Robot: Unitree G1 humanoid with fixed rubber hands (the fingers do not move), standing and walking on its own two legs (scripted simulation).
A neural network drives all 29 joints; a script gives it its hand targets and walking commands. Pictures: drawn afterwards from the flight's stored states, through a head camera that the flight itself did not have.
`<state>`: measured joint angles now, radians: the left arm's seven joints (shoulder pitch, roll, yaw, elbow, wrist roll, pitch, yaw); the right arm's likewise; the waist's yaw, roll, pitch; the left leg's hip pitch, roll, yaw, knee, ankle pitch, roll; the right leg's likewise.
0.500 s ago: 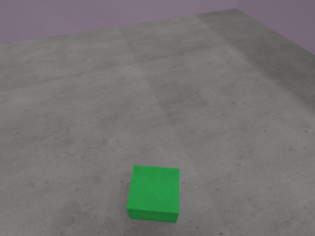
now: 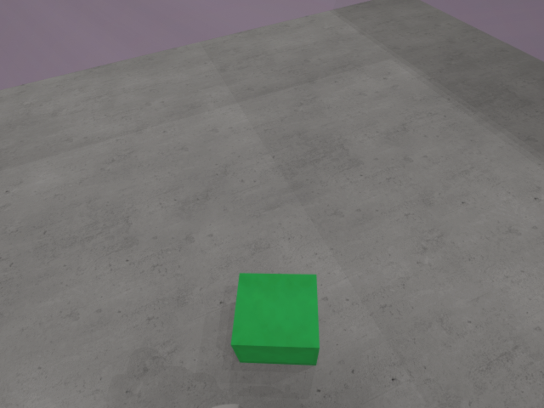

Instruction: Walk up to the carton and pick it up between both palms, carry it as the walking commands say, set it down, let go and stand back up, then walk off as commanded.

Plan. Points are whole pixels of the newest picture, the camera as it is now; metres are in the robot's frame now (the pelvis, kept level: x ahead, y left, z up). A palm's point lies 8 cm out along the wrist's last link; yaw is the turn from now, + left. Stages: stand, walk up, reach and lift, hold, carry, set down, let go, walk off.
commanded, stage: walk up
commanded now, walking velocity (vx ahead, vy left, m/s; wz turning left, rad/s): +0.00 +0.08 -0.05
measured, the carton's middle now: (277, 319) +0.47 +0.05 -0.67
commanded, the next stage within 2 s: stand in 0.72 s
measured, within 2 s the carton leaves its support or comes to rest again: neither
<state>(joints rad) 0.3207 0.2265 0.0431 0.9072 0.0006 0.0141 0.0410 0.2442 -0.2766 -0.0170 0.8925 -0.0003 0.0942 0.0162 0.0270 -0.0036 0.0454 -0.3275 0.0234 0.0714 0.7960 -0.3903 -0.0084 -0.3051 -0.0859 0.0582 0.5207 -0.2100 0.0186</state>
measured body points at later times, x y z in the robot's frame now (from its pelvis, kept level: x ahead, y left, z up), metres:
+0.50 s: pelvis -0.01 +0.03 +0.00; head +0.00 +0.04 +0.45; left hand +0.05 +0.29 -0.14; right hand +0.03 -0.21 -0.14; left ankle -0.01 +0.14 -0.74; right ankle -0.01 -0.11 -0.74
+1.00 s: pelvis -0.03 +0.03 +0.00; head -0.02 +0.03 +0.45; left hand +0.04 +0.28 -0.14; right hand +0.01 -0.22 -0.14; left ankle -0.01 +0.14 -0.74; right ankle -0.01 -0.11 -0.74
